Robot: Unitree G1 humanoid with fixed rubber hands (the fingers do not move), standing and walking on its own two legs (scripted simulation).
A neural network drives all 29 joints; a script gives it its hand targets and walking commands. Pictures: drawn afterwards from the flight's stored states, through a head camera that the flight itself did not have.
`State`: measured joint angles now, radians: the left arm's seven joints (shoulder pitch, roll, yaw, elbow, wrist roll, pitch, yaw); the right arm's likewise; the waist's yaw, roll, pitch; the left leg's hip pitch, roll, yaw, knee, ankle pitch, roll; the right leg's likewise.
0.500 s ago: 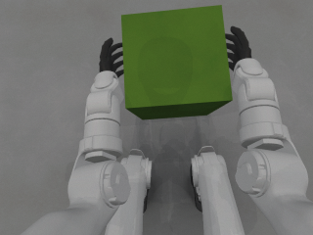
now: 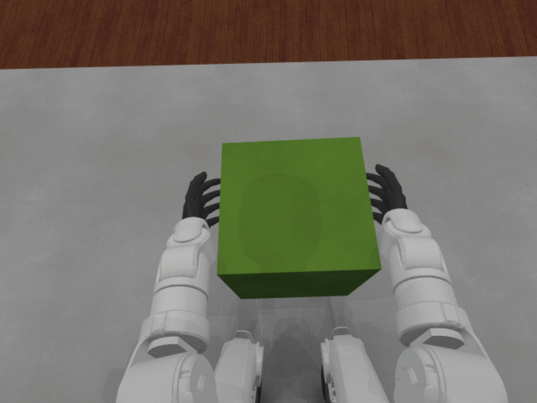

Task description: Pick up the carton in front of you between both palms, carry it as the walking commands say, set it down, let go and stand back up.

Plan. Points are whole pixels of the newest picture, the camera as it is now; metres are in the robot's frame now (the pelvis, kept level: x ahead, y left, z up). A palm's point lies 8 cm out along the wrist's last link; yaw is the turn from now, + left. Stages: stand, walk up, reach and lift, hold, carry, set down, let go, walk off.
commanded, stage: reach and lift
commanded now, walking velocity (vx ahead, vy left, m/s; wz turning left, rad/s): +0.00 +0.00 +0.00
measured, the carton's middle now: (292, 228) +0.41 -0.01 -0.10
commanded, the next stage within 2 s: hold in 1.66 s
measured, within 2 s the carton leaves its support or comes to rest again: neither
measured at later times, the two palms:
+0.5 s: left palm (151, 206) +0.36 +0.15 +0.12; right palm (432, 200) +0.35 -0.15 +0.12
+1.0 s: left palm (125, 198) +0.34 +0.15 +0.17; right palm (461, 194) +0.33 -0.15 +0.17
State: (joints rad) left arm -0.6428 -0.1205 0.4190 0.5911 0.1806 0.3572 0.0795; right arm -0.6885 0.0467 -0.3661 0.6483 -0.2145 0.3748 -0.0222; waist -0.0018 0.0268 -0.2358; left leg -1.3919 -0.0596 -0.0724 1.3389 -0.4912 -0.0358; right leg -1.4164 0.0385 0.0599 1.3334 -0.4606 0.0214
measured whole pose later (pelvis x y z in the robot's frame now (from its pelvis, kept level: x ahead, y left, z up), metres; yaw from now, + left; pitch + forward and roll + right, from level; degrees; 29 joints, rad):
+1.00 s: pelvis +0.03 +0.00 +0.14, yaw -1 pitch -4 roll +0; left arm -0.36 -0.17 0.33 0.41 0.30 0.60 -0.01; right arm -0.36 0.16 -0.32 0.40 -0.30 0.62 0.01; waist 0.00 0.01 0.03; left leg -0.20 -0.02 -0.08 0.52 -0.24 -0.01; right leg -0.22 0.02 0.07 0.51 -0.22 0.01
